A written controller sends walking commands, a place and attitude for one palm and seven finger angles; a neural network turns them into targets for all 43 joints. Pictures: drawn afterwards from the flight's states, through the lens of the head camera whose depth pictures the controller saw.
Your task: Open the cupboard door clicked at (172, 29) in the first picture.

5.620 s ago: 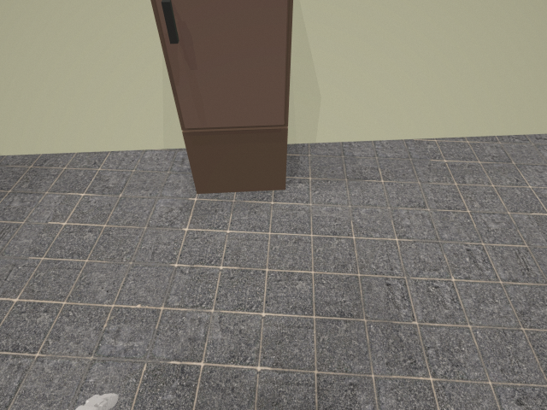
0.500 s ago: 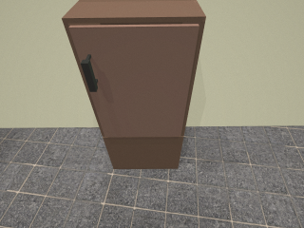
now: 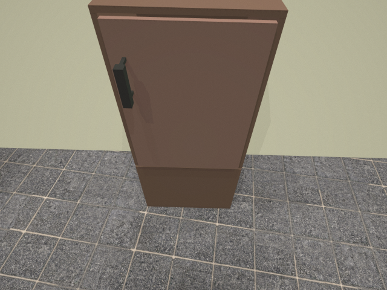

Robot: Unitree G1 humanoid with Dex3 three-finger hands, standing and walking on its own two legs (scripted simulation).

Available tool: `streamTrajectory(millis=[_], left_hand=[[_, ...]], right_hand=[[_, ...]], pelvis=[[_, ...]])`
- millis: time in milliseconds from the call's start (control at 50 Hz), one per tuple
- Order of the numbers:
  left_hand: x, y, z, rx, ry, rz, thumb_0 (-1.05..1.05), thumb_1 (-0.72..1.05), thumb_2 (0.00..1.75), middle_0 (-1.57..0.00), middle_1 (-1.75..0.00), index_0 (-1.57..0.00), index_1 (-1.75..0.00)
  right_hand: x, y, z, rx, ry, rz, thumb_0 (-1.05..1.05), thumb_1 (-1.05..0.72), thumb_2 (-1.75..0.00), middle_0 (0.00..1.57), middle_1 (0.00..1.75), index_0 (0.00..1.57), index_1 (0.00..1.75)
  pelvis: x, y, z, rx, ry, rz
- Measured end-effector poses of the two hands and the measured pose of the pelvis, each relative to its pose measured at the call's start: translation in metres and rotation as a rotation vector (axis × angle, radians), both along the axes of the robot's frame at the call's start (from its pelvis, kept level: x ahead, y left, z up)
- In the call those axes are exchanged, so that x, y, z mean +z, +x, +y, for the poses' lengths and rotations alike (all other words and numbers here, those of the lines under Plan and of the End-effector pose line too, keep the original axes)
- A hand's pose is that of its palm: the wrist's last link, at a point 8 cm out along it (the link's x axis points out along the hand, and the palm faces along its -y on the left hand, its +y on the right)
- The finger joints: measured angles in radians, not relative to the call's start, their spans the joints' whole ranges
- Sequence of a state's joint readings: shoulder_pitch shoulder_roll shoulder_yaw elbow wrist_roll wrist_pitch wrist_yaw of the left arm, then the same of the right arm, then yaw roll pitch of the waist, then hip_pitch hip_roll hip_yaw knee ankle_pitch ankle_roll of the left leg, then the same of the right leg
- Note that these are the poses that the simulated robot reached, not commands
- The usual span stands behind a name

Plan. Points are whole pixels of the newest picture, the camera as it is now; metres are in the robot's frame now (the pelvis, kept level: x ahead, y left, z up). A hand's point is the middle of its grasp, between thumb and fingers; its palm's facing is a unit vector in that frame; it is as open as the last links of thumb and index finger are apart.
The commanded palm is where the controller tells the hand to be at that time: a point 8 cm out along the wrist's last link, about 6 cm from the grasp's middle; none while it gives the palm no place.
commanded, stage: look again from close up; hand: left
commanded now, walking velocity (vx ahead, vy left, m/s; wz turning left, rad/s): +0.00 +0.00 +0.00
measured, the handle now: (125, 82) +0.61 +0.23 +0.10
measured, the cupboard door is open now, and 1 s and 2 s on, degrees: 0 0 0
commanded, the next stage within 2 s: shuffle to correct the standing spot in 0.32 s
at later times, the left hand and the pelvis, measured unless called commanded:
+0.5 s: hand out of the picture +0.01 +0.22 -0.17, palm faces -0.01 -0.98 -0.21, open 7.4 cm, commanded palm none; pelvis +0.00 +0.03 +0.00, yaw -2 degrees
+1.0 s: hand out of the picture +0.01 +0.18 -0.19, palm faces +0.02 -0.99 -0.15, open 7.4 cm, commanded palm none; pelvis +0.07 +0.02 -0.01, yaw -3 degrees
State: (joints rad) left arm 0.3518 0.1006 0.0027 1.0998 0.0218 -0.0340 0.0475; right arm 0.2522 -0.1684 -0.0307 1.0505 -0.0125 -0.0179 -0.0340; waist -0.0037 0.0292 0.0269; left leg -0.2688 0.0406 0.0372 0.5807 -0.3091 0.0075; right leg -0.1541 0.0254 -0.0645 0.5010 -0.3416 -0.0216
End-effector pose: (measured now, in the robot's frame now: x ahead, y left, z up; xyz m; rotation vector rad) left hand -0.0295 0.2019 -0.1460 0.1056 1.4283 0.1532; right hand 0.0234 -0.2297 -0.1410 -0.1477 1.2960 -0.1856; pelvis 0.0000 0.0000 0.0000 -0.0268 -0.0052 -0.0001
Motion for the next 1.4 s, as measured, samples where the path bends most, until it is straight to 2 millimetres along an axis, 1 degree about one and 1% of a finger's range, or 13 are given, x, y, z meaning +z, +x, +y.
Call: streamTrajectory(millis=[80,180,340,520,700,780,860,920,960,1020,1140,1240,1400], left_hand=[[-0.001,0.018,0.024,-0.002,0.022,-0.046,0.01,0.91,0.9,-0.2,-0.3,-0.2,-0.3],[0.003,0.036,0.047,-0.028,0.043,-0.088,0.0,0.91,0.9,-0.2,-0.29,-0.2,-0.3],[0.007,0.046,0.065,-0.06,0.057,-0.086,0.0,0.91,0.9,-0.2,-0.29,-0.2,-0.3],[0.005,0.04,0.063,-0.071,0.046,-0.053,0.0,0.91,0.9,-0.2,-0.29,-0.2,-0.3],[0.001,0.033,0.037,-0.057,0.021,-0.002,0.01,0.91,0.9,-0.2,-0.29,-0.2,-0.3],[-0.002,0.025,0.025,-0.005,0.007,0.018,0.0,0.91,0.9,-0.2,-0.29,-0.2,-0.3],[-0.006,0.011,0.019,0.028,-0.019,0.098,0.0,0.91,0.9,-0.2,-0.29,-0.2,-0.3],[-0.014,0.009,0.021,0.029,-0.04,0.172,0.0,0.91,0.9,-0.2,-0.3,-0.2,-0.3],[-0.014,0.02,0.024,0.017,-0.034,0.183,0.01,0.91,0.9,-0.21,-0.3,-0.2,-0.3],[-0.008,0.05,0.031,0.0,-0.008,0.13,0.01,0.91,0.9,-0.21,-0.3,-0.2,-0.3],[0.006,0.114,0.038,-0.034,0.059,-0.061,0.01,0.91,0.9,-0.2,-0.29,-0.2,-0.3],[0.011,0.142,0.03,-0.07,0.105,-0.175,0.0,0.91,0.9,-0.2,-0.29,-0.2,-0.3],[0.013,0.146,0.009,-0.09,0.061,-0.214,0.0,0.91,0.9,-0.2,-0.29,-0.2,-0.3]], right_hand=[[0.004,0.008,0.011,0.023,-0.014,-0.033,0.01,-0.94,-0.9,0.2,0.3,0.19,0.3],[0.006,0.01,0.023,0.032,-0.013,-0.04,0.01,-0.95,-0.9,0.2,0.3,0.2,0.3],[0.006,-0.004,0.032,0.028,-0.005,0.0,0.01,-0.94,-0.9,0.2,0.3,0.2,0.3],[0.004,-0.021,0.035,0.012,0.01,0.051,0.01,-0.92,-0.9,0.2,0.3,0.2,0.3],[-0.006,-0.028,0.022,-0.017,0.04,0.117,0.01,-0.91,-0.9,0.2,0.3,0.2,0.3],[-0.005,-0.008,0.015,0.008,0.029,0.137,0.01,-0.91,-0.9,0.2,0.3,0.2,0.3],[0.001,0.041,0.013,0.036,-0.003,0.071,0.01,-0.91,-0.9,0.2,0.3,0.2,0.3],[0.0,0.078,0.017,0.038,-0.035,-0.025,0.01,-0.91,-0.9,0.2,0.3,0.2,0.3],[0.004,0.094,0.021,0.031,-0.033,-0.065,0.01,-0.91,-0.9,0.2,0.3,0.19,0.3],[0.009,0.111,0.026,0.038,-0.021,-0.095,0.0,-0.91,-0.9,0.2,0.3,0.19,0.3],[0.006,0.124,0.02,0.052,0.01,-0.111,0.0,-0.92,-0.9,0.2,0.3,0.2,0.3],[-0.007,0.114,0.001,0.026,0.041,-0.11,0.0,-0.92,-0.9,0.2,0.3,0.2,0.3],[-0.001,0.069,-0.016,-0.012,0.026,-0.016,0.0,-0.92,-0.9,0.2,0.3,0.2,0.3]], pelvis=[[0.0,0.002,0.011,-0.009,0.011,-0.004],[0.001,0.001,0.023,-0.016,0.017,-0.001],[0.003,-0.001,0.032,-0.024,0.026,0.009],[0.003,0.0,0.032,-0.03,0.033,0.006],[-0.003,0.019,0.014,-0.032,0.03,0.025],[-0.005,0.036,0.009,-0.014,0.017,0.031],[-0.005,0.054,0.013,-0.019,0.019,0.025],[-0.012,0.066,0.02,-0.037,0.014,0.013],[-0.01,0.072,0.021,-0.055,0.029,0.007],[-0.003,0.074,0.021,-0.052,0.032,0.007],[0.002,0.065,0.011,-0.036,0.031,0.011],[-0.007,0.059,-0.007,-0.043,0.049,0.008],[0.0,0.051,-0.018,-0.027,0.039,0.024]])
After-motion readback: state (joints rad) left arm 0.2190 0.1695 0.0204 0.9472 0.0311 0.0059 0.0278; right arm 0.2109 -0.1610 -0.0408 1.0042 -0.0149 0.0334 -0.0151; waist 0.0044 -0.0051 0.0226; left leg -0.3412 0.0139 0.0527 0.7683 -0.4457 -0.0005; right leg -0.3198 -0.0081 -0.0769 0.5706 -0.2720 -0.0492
